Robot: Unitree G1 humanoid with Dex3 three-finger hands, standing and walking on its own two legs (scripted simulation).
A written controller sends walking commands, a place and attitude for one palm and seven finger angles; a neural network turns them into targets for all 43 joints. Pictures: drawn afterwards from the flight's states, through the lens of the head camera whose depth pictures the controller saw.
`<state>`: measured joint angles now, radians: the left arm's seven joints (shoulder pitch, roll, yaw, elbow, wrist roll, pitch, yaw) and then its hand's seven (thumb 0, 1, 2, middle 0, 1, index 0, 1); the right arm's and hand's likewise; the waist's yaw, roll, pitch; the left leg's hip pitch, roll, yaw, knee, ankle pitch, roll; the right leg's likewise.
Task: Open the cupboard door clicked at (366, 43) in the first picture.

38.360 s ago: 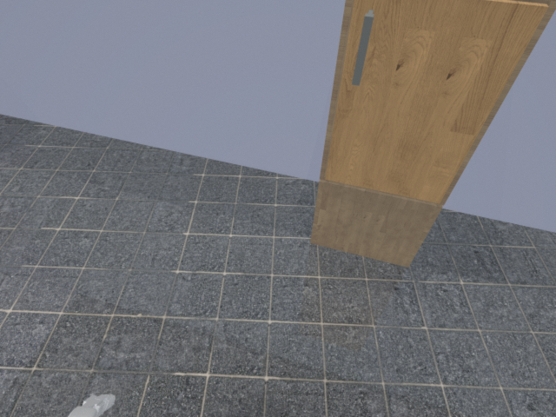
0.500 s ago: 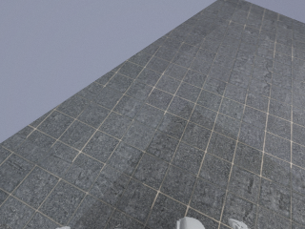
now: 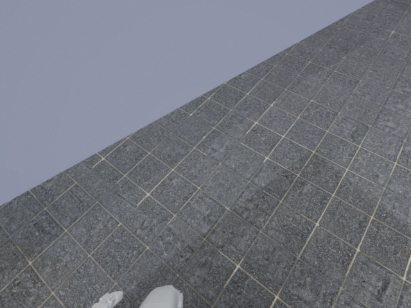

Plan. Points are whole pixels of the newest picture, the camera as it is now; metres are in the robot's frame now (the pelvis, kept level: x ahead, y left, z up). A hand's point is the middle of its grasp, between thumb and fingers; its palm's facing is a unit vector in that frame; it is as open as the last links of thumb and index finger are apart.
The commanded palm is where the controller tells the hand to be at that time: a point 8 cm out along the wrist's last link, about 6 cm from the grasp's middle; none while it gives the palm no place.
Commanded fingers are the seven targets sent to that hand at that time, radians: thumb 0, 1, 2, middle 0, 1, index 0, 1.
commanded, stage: turn to face it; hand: left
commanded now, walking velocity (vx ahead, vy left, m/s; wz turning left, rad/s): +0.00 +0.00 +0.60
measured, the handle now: out of the picture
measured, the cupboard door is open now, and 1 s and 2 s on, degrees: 43 43 43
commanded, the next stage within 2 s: none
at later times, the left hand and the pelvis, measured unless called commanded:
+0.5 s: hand out of the picture +0.06 +0.27 -0.17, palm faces +0.30 -0.93 -0.23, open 7.4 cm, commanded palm none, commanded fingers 0.00 0.90 0.90 -0.20 -0.30 -0.20 -0.30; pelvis +0.02 +0.04 +0.00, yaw +17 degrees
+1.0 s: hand out of the picture +0.02 +0.20 -0.16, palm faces +0.56 -0.79 -0.26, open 7.3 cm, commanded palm none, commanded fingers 0.00 0.90 0.90 -0.20 -0.30 -0.20 -0.30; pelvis +0.06 +0.00 +0.00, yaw +36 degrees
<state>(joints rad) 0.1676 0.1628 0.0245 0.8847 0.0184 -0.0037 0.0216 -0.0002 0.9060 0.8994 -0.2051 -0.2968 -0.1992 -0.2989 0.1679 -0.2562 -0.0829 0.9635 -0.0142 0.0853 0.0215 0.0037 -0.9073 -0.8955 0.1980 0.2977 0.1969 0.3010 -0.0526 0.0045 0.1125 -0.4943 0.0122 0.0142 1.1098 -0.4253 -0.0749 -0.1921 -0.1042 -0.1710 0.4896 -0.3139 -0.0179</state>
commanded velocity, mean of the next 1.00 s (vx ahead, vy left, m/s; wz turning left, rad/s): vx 0.00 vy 0.00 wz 0.60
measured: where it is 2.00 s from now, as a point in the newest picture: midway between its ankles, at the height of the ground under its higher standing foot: outside the picture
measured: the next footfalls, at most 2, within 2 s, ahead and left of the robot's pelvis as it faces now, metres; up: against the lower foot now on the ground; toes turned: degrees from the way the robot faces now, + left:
left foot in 0.22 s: +0.04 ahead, +0.14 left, +0.00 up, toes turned +14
right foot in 0.70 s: +0.12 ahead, -0.09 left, +0.00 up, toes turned +22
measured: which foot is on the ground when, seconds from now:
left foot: up 0.00-0.20, down 0.22-0.70, up 0.72-1.00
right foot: down 0.00-0.22, up 0.24-0.68, down 0.70-1.00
